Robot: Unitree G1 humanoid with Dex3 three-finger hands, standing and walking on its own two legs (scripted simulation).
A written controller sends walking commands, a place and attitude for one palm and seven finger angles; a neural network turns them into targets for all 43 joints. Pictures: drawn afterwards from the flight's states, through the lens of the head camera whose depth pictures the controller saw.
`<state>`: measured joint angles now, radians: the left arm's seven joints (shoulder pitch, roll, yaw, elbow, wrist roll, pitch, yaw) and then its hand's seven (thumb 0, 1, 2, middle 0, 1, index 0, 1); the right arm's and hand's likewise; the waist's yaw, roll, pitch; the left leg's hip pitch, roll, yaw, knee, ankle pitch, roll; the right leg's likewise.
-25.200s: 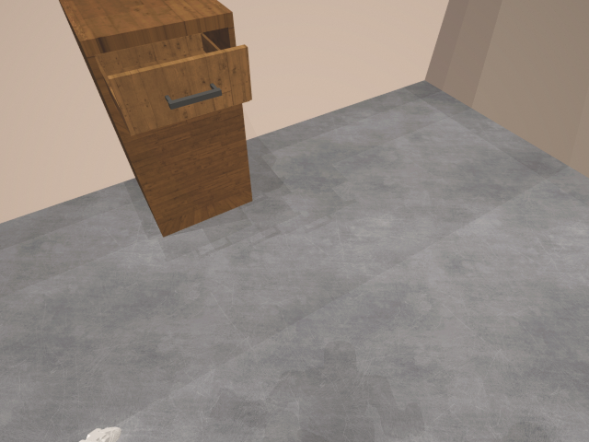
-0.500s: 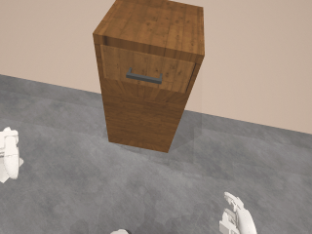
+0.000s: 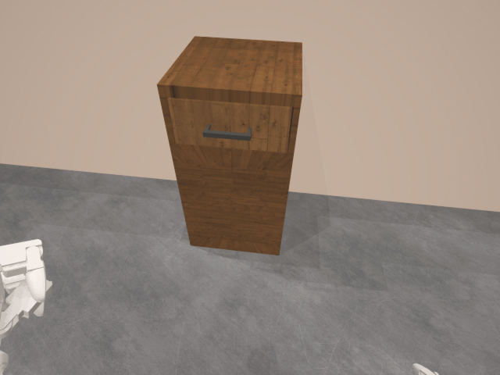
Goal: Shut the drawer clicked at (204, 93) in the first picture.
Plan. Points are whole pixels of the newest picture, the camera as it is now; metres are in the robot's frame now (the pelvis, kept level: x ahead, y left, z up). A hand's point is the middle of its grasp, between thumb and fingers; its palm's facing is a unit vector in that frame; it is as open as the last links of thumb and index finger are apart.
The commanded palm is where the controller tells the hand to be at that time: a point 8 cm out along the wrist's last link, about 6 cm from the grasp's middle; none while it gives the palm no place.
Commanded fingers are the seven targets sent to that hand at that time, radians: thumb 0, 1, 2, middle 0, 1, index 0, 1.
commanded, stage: stop stepping back and stand still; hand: left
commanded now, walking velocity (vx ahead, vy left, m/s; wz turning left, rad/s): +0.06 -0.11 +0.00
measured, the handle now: (228, 132) +0.84 +0.11 -0.06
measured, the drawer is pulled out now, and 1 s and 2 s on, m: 0.00 0.00 0.00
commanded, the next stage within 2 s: let the arm hang, fingers relaxed in 1.14 s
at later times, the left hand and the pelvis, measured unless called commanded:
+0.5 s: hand (23, 288) +0.18 +0.27 +0.16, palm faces +0.39 -0.83 -0.39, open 3.3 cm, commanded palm +0.11 +0.31 +0.18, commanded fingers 0.00 0.90 0.90 -1.40 -1.60 -1.40 -1.60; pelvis -0.02 +0.02 +0.00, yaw +0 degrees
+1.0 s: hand (64, 258) +0.21 +0.24 +0.16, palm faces +0.31 -0.82 -0.48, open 3.3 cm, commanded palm +0.15 +0.29 +0.18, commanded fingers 0.00 0.90 0.90 -1.40 -1.60 -1.40 -1.60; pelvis +0.02 +0.01 +0.00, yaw -1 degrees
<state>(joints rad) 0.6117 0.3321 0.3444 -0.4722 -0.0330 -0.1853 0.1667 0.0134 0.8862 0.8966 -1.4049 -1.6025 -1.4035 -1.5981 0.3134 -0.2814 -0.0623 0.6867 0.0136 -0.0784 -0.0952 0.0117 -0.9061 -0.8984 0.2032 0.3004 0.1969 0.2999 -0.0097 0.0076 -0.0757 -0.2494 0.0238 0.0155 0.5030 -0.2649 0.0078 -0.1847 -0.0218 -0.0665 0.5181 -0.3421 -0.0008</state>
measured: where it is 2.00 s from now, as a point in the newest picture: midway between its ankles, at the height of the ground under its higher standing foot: outside the picture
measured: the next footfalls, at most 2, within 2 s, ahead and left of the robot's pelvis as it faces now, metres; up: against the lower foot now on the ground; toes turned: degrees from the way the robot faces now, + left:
right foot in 0.66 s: +0.05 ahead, -0.10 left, +0.00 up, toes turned -4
